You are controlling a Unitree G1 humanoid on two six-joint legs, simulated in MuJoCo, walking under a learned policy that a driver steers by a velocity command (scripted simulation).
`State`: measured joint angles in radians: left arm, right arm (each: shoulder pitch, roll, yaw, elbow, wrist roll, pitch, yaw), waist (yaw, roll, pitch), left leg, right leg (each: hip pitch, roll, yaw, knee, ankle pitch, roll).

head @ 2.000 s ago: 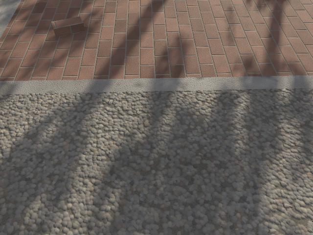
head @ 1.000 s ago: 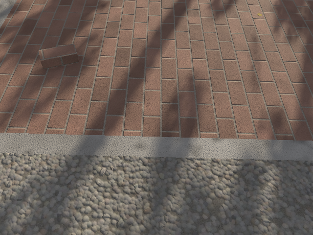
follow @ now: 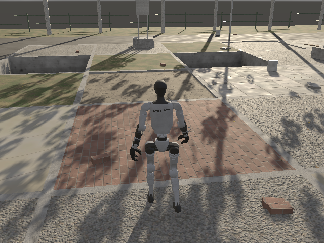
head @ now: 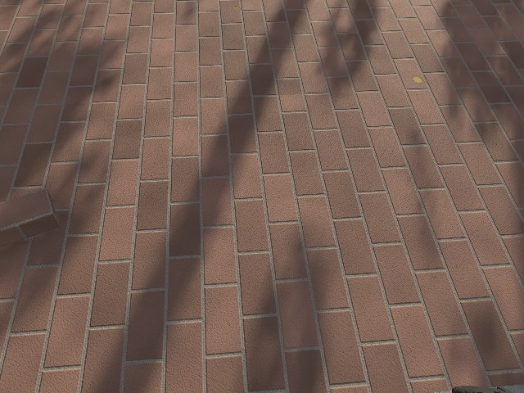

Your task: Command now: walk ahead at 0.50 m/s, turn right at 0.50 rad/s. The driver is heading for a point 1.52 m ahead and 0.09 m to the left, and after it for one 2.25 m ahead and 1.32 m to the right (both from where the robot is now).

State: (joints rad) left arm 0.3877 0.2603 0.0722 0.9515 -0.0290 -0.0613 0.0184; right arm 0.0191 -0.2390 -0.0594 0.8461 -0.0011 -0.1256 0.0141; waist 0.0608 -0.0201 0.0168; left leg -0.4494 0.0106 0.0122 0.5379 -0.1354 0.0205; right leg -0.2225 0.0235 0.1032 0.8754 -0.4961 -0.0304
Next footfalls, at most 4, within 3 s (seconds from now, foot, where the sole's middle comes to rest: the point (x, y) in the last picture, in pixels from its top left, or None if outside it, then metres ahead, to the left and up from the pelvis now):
0.46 right None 0.37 -0.18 -0.76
1.02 left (284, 294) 0.73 0.00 -0.76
1.58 right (380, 222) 1.00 -0.29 -0.76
2.10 left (295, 152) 1.28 -0.02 -0.76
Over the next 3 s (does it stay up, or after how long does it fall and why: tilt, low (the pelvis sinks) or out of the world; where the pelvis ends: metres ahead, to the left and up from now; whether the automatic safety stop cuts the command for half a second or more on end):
stays up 1.52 -0.04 0.01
